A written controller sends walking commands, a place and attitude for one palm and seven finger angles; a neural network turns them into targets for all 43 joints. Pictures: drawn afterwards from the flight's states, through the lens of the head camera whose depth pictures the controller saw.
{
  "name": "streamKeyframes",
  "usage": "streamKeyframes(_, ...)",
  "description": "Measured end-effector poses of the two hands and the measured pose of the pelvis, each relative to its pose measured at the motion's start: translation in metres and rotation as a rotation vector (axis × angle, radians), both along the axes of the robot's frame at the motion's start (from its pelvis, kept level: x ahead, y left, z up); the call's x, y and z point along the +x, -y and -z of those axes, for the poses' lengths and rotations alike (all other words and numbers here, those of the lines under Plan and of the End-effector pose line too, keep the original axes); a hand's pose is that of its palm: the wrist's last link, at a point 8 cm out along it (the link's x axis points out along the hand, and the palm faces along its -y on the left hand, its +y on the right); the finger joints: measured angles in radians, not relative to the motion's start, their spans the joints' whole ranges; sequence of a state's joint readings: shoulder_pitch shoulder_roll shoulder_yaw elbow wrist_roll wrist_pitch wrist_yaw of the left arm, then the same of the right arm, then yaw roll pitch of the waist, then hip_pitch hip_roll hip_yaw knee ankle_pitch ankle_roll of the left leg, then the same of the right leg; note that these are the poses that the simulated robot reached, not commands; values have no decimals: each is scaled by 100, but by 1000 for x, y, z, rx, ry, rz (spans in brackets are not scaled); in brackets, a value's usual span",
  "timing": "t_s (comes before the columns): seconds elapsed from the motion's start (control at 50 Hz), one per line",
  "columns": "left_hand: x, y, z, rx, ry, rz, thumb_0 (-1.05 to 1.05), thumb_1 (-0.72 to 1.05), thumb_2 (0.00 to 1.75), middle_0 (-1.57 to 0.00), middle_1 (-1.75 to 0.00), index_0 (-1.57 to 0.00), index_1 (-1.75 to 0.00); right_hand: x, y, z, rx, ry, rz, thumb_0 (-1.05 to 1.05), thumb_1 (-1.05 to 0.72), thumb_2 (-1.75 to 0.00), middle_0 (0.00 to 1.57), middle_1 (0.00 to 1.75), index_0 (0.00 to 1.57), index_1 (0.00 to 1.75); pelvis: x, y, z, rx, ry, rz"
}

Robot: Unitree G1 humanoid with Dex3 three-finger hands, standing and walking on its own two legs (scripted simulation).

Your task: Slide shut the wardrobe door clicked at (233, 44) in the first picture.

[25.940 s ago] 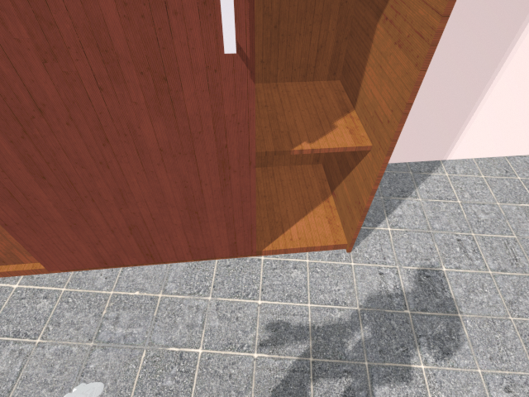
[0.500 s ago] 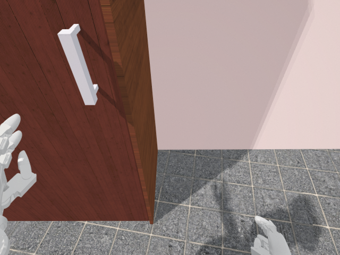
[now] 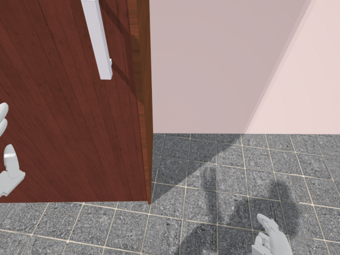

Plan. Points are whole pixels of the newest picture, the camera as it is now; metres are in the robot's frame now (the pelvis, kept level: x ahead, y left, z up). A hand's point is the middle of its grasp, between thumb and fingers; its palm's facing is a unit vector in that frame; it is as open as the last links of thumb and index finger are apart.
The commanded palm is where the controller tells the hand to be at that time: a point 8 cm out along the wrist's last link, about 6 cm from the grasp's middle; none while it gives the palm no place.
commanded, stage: step back with the hand held close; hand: left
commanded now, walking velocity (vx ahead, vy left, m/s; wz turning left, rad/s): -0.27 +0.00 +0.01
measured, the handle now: (101, 38) +0.48 +0.20 +0.26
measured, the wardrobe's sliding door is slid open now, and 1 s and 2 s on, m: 0.00 0.00 0.00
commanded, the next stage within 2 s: stop stepping back and stand still in 0.76 s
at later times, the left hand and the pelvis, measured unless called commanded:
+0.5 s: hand out of the picture +0.13 +0.30 +0.17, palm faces +0.49 -0.76 -0.42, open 7.4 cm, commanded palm +0.07 +0.33 +0.18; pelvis -0.06 +0.02 -0.01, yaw +3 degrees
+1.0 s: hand out of the picture +0.03 +0.31 +0.18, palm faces +0.30 -0.85 -0.43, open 7.4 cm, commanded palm +0.00 +0.34 +0.18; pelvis -0.18 +0.07 +0.00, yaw -8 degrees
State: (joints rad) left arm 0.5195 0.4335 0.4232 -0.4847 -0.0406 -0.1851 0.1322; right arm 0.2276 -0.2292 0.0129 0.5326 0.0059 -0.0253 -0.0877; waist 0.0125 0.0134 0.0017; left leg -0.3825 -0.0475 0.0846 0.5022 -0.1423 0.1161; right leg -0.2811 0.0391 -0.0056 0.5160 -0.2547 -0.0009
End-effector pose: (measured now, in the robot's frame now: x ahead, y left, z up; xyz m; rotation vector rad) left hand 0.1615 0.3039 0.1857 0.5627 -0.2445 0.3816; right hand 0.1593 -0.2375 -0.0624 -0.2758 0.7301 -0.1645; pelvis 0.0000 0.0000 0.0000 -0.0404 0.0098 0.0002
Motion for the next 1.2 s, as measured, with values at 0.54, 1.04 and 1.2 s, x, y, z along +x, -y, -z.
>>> streamKeyframes(0.54,-85,-33,-3,-16,115,-27,1,89,89,-22,-30,-22,-30,-34,-38,-11,-11,62,-94,1,-90,-90,21,30,20,30,-64,-20,3,-44,-21,-29)
streamKeyframes(1.04,-179,-61,-4,-51,133,152,1,88,89,-22,-30,-22,-30,-239,-53,-3,-66,-45,111,1,-90,-90,21,30,20,30,-186,-73,4,-31,26,140)
streamKeyframes(1.2,-172,-92,17,-195,151,94,1,89,89,-21,-30,-21,-30,-287,-89,-2,-43,-17,175,1,-90,-90,21,30,20,30,-219,-101,4,-13,51,100)
